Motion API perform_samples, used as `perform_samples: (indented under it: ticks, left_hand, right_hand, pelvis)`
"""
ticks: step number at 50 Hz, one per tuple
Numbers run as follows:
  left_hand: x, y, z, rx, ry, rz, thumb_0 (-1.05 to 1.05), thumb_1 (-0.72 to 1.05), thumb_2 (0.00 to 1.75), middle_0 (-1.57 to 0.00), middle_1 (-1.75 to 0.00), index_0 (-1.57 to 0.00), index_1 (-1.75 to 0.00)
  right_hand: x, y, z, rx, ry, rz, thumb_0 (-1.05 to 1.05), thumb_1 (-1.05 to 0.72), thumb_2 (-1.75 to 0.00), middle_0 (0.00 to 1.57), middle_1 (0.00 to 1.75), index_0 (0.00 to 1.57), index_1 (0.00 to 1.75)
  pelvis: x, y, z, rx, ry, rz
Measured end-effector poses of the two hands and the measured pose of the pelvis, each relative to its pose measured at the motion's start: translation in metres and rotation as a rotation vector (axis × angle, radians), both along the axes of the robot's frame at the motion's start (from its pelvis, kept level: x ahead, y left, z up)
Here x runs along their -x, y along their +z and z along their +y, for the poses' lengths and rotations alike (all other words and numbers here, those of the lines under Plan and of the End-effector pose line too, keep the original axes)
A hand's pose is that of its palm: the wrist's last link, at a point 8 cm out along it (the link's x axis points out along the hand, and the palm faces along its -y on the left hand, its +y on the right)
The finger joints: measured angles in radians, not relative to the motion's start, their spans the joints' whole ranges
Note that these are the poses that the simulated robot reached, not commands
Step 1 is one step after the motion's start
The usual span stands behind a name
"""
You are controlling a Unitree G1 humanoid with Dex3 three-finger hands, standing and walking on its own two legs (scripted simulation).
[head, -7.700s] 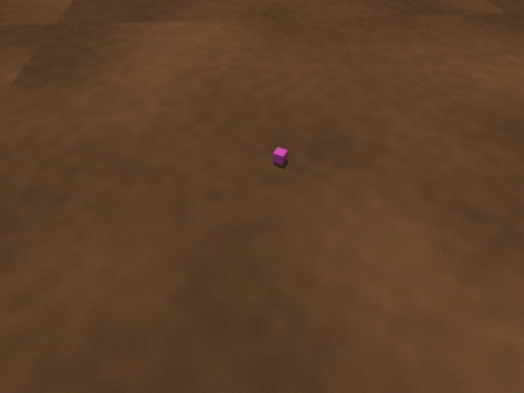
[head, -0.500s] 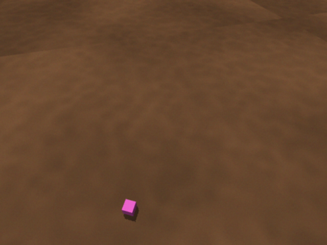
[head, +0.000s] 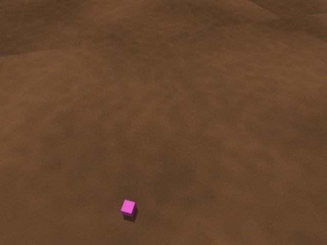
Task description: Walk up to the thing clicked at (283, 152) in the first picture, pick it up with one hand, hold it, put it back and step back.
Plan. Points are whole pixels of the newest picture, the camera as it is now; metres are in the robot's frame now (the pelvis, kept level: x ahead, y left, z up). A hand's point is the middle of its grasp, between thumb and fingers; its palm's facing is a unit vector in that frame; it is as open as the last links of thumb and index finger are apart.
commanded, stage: stand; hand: left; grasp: from above
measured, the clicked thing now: (128, 208) +0.44 +0.21 -0.75
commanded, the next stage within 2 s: rise first in 0.60 s
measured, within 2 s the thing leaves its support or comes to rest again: neither
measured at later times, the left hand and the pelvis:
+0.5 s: hand out of the picture +0.07 +0.26 -0.16, palm faces -0.03 -0.94 -0.34, open 7.4 cm; pelvis +0.00 +0.00 +0.00, yaw +0 degrees
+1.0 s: hand out of the picture +0.15 +0.25 -0.17, palm faces -0.04 -0.93 -0.36, open 9.9 cm; pelvis -0.02 +0.00 -0.02, yaw -1 degrees
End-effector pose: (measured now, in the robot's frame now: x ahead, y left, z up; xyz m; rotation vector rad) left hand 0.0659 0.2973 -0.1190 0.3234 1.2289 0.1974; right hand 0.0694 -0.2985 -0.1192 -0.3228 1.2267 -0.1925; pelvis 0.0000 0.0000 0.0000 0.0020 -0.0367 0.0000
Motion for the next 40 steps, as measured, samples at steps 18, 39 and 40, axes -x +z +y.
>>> perform_samples:
  ticks: [18, 39, 40]
  left_hand:
    - [-0.003, 0.0, 0.001, 0.003, -0.005, -0.006, 0.01, 0.9, 0.9, -0.21, -0.3, -0.2, -0.3]
    - [-0.013, 0.0, 0.0, 0.009, 0.023, -0.071, 0.01, 0.86, 0.91, -0.2, -0.34, -0.2, -0.34]
    - [-0.021, -0.002, -0.001, 0.011, 0.029, -0.089, 0.01, 0.83, 0.91, -0.2, -0.37, -0.2, -0.37]
  right_hand:
    - [0.003, 0.001, 0.002, 0.001, -0.006, 0.0, 0.0, -0.9, -0.89, 0.21, 0.3, 0.21, 0.3]
    - [0.001, 0.001, 0.011, -0.002, -0.01, -0.07, 0.0, -0.91, -0.9, 0.21, 0.3, 0.2, 0.3]
    - [-0.001, 0.0, 0.014, -0.007, -0.008, -0.09, 0.0, -0.91, -0.9, 0.2, 0.3, 0.2, 0.3]
  pelvis:
    - [0.0, 0.0, 0.002, 0.001, -0.003, -0.003]
    - [0.007, -0.003, 0.005, 0.0, 0.004, 0.028]
    - [0.009, -0.004, 0.005, 0.0, 0.006, 0.04]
